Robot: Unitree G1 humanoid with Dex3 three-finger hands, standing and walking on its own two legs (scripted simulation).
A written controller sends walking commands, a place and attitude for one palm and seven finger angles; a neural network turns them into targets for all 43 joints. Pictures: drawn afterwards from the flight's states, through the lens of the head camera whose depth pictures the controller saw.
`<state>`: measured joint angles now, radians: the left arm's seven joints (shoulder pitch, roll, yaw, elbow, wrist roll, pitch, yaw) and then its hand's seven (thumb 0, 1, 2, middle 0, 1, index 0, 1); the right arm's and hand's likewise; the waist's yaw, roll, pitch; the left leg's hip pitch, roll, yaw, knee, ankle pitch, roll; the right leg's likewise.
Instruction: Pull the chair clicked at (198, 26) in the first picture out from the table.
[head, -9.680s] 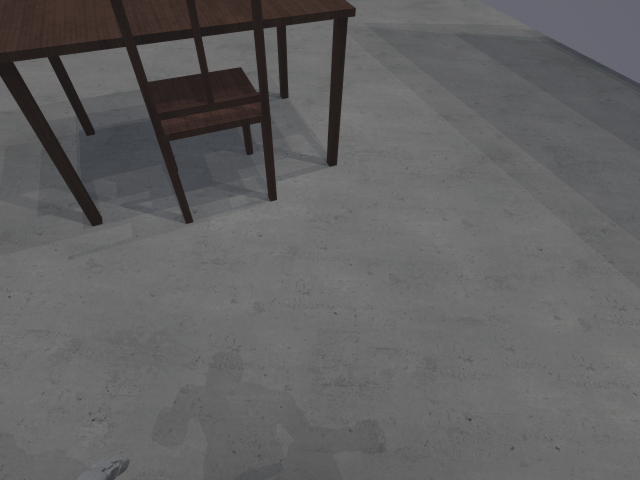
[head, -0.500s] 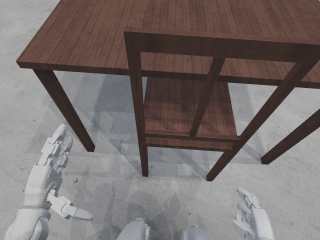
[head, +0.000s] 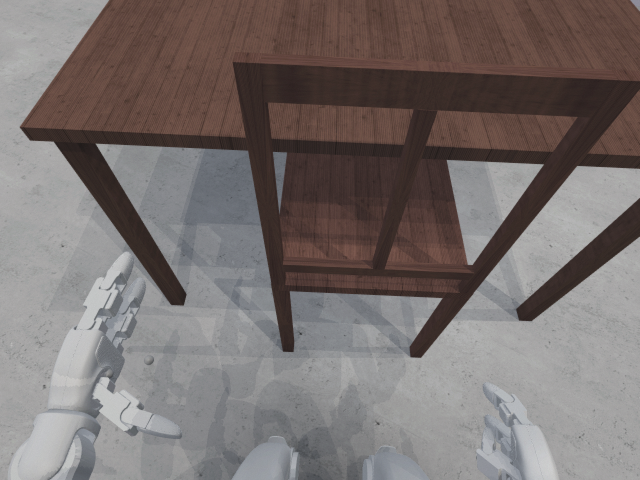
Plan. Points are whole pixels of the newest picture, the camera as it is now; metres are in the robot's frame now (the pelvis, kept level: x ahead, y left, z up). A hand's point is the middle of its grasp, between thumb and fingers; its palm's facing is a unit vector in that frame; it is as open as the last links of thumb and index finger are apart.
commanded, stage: raise the hand toward the chair's back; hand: left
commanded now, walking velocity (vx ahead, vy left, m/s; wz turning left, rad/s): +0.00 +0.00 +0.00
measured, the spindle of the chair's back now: (396, 205) +0.50 -0.09 +0.01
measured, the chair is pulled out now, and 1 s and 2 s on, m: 0.00 0.00 0.00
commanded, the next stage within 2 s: aim the fingers beside a spindle in 0.06 s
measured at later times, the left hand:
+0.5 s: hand (184, 338) +0.27 +0.17 +0.03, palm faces -0.01 -1.00 -0.05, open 16.9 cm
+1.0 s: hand (221, 319) +0.30 +0.14 +0.01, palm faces -0.03 -1.00 -0.03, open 17.0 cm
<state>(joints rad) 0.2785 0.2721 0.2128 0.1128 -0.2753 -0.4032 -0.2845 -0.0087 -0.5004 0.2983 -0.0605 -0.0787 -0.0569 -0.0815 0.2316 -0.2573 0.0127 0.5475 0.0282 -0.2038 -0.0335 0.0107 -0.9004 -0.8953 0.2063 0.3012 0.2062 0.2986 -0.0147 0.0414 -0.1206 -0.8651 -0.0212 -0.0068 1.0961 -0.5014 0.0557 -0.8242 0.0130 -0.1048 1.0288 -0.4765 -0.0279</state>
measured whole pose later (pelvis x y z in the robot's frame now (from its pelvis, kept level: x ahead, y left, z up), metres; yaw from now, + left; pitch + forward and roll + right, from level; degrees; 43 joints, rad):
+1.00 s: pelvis +0.00 -0.01 -0.02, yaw +0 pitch +19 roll -2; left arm 0.04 0.19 0.10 0.25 -0.20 -0.45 -0.16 -0.01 -0.50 0.30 -0.06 -0.08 -0.06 -0.08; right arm 0.21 -0.25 0.01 0.55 0.01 -0.15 -0.01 0.01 -0.90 -0.90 0.21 0.30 0.21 0.30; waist -0.02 0.04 -0.14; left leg -0.99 -0.02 0.00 1.19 -0.54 0.04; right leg -0.96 0.01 -0.10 1.15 -0.52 -0.05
